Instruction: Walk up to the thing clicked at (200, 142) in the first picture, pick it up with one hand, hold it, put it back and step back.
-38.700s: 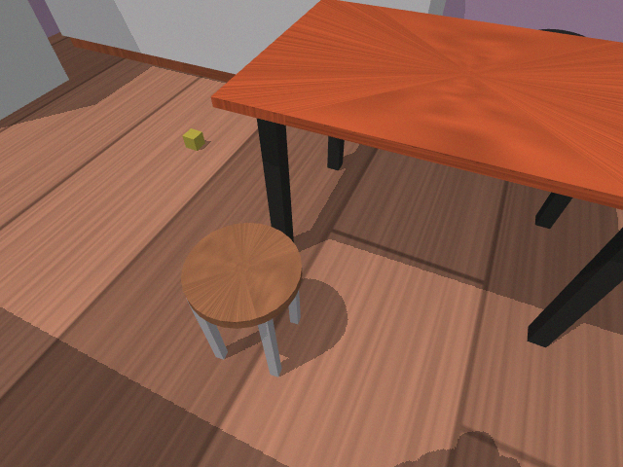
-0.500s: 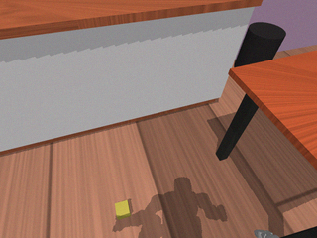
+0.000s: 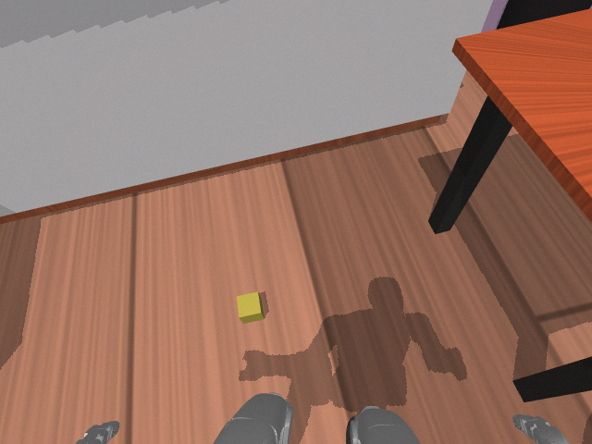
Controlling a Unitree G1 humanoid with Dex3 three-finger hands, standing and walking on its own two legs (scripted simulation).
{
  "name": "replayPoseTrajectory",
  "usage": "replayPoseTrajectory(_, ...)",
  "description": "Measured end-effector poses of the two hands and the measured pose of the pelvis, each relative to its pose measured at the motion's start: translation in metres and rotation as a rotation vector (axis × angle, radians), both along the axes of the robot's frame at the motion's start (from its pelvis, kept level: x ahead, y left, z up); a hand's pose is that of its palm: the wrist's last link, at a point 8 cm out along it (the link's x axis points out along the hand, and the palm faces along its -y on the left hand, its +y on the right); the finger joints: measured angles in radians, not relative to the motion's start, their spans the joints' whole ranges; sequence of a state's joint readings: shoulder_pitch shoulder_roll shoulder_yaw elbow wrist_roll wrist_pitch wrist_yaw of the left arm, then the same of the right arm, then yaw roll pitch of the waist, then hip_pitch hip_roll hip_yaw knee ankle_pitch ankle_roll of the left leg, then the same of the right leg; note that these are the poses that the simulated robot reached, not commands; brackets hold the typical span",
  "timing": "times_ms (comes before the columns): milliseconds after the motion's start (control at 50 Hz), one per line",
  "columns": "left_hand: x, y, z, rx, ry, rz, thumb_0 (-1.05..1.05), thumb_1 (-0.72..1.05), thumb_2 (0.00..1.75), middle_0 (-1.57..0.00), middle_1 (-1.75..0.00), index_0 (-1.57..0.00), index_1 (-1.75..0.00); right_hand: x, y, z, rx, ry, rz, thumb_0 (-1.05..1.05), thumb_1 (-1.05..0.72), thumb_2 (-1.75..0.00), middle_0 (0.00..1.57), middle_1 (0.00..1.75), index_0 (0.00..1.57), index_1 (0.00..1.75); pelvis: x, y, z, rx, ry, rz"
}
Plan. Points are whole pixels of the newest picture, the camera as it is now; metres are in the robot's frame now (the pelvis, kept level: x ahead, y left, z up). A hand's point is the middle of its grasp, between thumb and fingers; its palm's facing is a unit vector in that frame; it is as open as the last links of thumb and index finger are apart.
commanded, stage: walk up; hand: left
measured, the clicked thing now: (250, 307) +0.51 +0.22 -0.73
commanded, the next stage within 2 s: stand in 1.60 s
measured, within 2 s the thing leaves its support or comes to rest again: neither
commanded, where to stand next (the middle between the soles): +0.12 +0.00 m, yaw -2 degrees
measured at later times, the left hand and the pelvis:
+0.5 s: hand out of the picture -0.09 +0.33 -0.15, palm faces -0.01 -0.91 -0.42, open 7.4 cm; pelvis -0.16 +0.04 +0.00, yaw -1 degrees
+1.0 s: hand out of the picture -0.10 +0.30 -0.14, palm faces -0.05 -0.94 -0.34, open 7.4 cm; pelvis -0.21 +0.05 +0.01, yaw -3 degrees
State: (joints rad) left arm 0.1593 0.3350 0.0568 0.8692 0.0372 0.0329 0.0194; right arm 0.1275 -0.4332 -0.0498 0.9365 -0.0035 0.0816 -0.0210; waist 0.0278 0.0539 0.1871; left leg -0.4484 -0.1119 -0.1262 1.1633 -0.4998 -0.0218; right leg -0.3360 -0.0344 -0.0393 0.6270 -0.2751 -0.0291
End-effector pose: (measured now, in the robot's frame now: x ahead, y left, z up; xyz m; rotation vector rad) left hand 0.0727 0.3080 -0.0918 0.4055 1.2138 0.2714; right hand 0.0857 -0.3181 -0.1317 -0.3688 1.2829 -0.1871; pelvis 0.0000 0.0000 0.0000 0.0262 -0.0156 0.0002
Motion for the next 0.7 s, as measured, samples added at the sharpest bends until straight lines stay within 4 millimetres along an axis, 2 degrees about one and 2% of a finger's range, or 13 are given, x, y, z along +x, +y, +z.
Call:
replayPoseTrajectory(60, -0.005, 0.002, -0.001, 0.001, -0.063, -0.002, 0.01, 0.9, 0.9, -0.2, -0.3, -0.2, -0.3, -0.02, 0.003, -0.002, -0.016, 0.042, 0.029, 0.01, -0.91, -0.9, 0.2, 0.3, 0.2, 0.3, -0.019, 0.003, -0.002, -0.003, -0.001, 0.029)
replayPoseTrajectory(140, -0.025, 0.014, -0.01, -0.012, -0.107, -0.002, 0.0, 0.9, 0.9, -0.2, -0.3, -0.2, -0.3, -0.037, 0.015, -0.001, -0.026, 0.021, 0.06, 0.01, -0.91, -0.9, 0.2, 0.3, 0.2, 0.3, -0.051, 0.014, -0.009, -0.011, -0.006, 0.057)
replayPoseTrajectory(240, -0.061, 0.041, -0.026, -0.031, -0.11, 0.003, 0.0, 0.9, 0.9, -0.2, -0.3, -0.2, -0.3, -0.066, 0.039, 0.009, -0.028, -0.047, 0.07, 0.01, -0.91, -0.9, 0.2, 0.3, 0.2, 0.3, -0.09, 0.033, -0.016, 0.002, -0.034, 0.053)
replayPoseTrajectory(320, -0.092, 0.053, -0.02, -0.028, -0.086, 0.037, 0.01, 0.9, 0.9, -0.2, -0.3, -0.2, -0.3, -0.096, 0.054, 0.025, -0.023, -0.065, 0.059, 0.01, -0.91, -0.9, 0.2, 0.3, 0.2, 0.3, -0.111, 0.039, -0.005, -0.043, -0.039, 0.051)
replayPoseTrajectory(400, -0.127, 0.061, -0.013, -0.029, -0.078, 0.044, 0.01, 0.9, 0.9, -0.2, -0.3, -0.2, -0.3, -0.112, 0.061, 0.034, -0.024, -0.091, 0.062, 0.01, -0.9, -0.9, 0.2, 0.3, 0.2, 0.3, -0.134, 0.042, 0.003, -0.053, -0.027, 0.029)
replayPoseTrajectory(500, -0.173, 0.061, -0.014, -0.024, -0.002, -0.001, 0.01, 0.9, 0.9, -0.2, -0.3, -0.2, -0.3, -0.129, 0.06, 0.033, -0.006, -0.175, 0.051, 0.01, -0.9, -0.9, 0.2, 0.3, 0.2, 0.3, -0.162, 0.043, 0.0, -0.046, -0.021, -0.02)
replayPoseTrajectory(600, -0.21, 0.049, -0.015, -0.017, 0.035, -0.026, 0.01, 0.9, 0.9, -0.2, -0.3, -0.2, -0.3, -0.161, 0.048, 0.018, 0.012, -0.19, 0.006, 0.01, -0.9, -0.9, 0.2, 0.3, 0.2, 0.3, -0.187, 0.038, -0.007, -0.067, -0.033, -0.051)
replayPoseTrajectory(660, -0.225, 0.043, -0.011, -0.032, 0.039, -0.03, 0.01, 0.9, 0.9, -0.2, -0.3, -0.2, -0.3, -0.187, 0.047, 0.017, 0.026, -0.15, -0.025, 0.01, -0.91, -0.9, 0.2, 0.3, 0.2, 0.3, -0.195, 0.038, -0.002, -0.043, -0.032, -0.068)
replayPoseTrajectory(700, -0.228, 0.041, -0.009, -0.04, 0.031, -0.032, 0.01, 0.9, 0.9, -0.2, -0.3, -0.2, -0.3, -0.203, 0.048, 0.015, 0.029, -0.127, -0.043, 0.01, -0.91, -0.9, 0.2, 0.3, 0.2, 0.3, -0.198, 0.04, 0.0, -0.037, -0.029, -0.066)
